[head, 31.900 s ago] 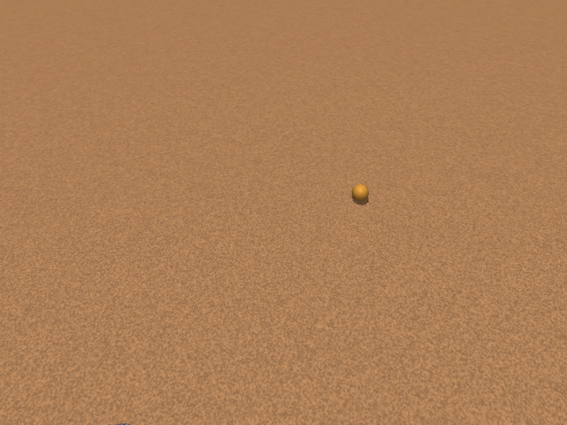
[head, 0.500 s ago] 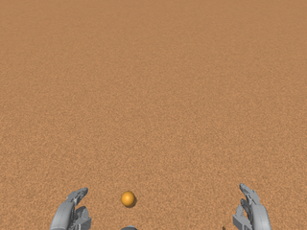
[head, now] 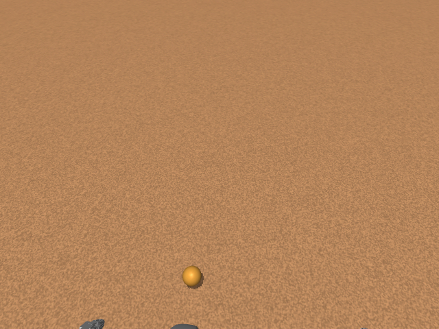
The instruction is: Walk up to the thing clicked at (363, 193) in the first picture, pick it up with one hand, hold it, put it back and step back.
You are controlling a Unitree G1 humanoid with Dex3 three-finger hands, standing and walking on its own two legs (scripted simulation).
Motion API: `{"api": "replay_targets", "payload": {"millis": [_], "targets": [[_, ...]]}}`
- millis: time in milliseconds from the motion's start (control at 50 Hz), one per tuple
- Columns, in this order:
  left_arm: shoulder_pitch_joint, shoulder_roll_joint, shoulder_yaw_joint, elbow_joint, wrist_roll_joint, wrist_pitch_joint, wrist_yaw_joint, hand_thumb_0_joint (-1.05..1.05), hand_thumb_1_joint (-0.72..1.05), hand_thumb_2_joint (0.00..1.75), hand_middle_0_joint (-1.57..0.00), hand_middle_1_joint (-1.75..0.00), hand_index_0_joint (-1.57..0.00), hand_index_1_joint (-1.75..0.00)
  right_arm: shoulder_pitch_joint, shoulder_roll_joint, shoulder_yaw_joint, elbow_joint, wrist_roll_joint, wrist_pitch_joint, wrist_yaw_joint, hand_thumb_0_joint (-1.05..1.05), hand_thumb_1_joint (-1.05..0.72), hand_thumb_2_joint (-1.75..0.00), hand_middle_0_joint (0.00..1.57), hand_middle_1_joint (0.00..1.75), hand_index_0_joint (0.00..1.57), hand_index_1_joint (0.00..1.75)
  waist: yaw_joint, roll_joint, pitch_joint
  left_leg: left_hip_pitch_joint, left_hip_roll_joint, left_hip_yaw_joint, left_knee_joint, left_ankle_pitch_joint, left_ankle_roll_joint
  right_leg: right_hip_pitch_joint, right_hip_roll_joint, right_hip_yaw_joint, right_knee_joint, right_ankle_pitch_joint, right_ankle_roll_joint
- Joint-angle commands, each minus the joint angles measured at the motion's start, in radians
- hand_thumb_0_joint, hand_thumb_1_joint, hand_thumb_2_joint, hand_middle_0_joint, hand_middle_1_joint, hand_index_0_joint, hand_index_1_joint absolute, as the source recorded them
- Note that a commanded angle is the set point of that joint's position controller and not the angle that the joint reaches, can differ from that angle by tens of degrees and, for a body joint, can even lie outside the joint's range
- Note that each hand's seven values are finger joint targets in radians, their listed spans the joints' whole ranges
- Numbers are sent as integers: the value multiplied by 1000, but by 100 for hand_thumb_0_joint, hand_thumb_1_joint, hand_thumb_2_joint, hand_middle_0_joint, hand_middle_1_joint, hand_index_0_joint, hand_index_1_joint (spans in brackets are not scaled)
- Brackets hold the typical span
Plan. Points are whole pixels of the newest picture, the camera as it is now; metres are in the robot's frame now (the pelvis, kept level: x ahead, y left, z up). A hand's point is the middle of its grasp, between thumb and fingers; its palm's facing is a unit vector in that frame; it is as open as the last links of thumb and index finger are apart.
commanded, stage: stand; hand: left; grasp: from above
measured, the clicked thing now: (191, 275) +0.41 +0.16 -0.71
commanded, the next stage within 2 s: none
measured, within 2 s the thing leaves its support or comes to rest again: neither
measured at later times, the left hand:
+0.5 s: hand out of the picture +0.04 +0.24 -0.14, palm faces +0.04 -0.94 -0.34, open 7.4 cm
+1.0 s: hand out of the picture +0.05 +0.24 -0.13, palm faces +0.03 -0.94 -0.33, open 7.4 cm
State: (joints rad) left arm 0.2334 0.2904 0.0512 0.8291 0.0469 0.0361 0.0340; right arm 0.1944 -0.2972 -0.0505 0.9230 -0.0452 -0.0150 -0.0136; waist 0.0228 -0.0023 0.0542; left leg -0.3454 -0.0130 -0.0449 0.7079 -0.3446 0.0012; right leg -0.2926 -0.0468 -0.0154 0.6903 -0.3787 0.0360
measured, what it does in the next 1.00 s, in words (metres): stands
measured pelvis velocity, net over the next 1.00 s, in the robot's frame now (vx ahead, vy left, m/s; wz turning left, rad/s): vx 0.00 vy -0.01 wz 0.02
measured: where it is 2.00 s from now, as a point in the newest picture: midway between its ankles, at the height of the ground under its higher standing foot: outside the picture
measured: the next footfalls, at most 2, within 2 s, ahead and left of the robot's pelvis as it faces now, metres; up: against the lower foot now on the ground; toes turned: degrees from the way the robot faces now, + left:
none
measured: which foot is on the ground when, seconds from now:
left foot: down 0.00-1.00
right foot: down 0.00-1.00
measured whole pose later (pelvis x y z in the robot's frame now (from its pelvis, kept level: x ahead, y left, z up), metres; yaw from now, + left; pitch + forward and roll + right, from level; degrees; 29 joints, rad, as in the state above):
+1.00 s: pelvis +0.00 -0.01 +0.03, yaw +1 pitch -4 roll -1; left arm 0.12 0.31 0.03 1.15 0.03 0.00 0.01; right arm 0.13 -0.32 -0.01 1.14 -0.01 0.00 -0.01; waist 0.00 0.01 0.08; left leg -0.14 0.00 -0.07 0.38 -0.18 -0.02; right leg -0.07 -0.03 -0.05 0.35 -0.21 0.02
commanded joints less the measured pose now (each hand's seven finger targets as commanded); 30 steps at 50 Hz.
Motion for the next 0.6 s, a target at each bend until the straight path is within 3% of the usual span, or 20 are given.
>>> {"api": "replay_targets", "payload": {"millis": [0, 60, 120, 280, 580], "targets": [[-34, 150, 42, -5, -9, -44, 12, 0, 90, 90, -20, -30, -20, -30, -55, -169, -36, -46, 5, -26, -17, 0, -90, -90, 20, 30, 20, 30, 0, 43, -87, 88, 82, -114, -214, 204, 57, 66, -32, 43, -173, 195, -55], [-39, 161, 37, 54, -11, -45, 11, 0, 90, 90, -20, -30, -20, -30, -61, -169, -31, -9, 11, -16, -20, 0, -90, -90, 20, 30, 20, 30, -6, 24, -57, 106, 83, -114, -249, 163, 48, 82, -42, 51, -234, 178, -56], [-47, 173, 33, 101, -11, -49, 13, 0, 90, 90, -20, -30, -20, -30, -61, -167, -29, 22, 16, -11, -20, 0, -90, -90, 20, 30, 20, 30, -12, 2, -53, 140, 82, -103, -261, 216, 41, 106, -55, 57, -279, 200, -53], [-64, 180, 23, 195, -15, -49, 10, 0, 90, 90, -20, -30, -20, -30, -73, -173, -20, 83, 22, -4, -18, 0, -90, -90, 20, 30, 20, 30, -12, 16, -9, 151, 91, -109, -338, 166, 30, 155, -58, 51, -348, 171, -42], [-111, 211, 20, 255, -19, -52, 1, 0, 90, 90, -20, -30, -20, -30, -97, -194, -9, 136, 25, -3, -12, 0, -90, -90, 20, 30, 20, 30, -9, 20, -12, 161, 103, -111, -394, 172, 22, 195, -71, 51, -405, 164, -41]]}}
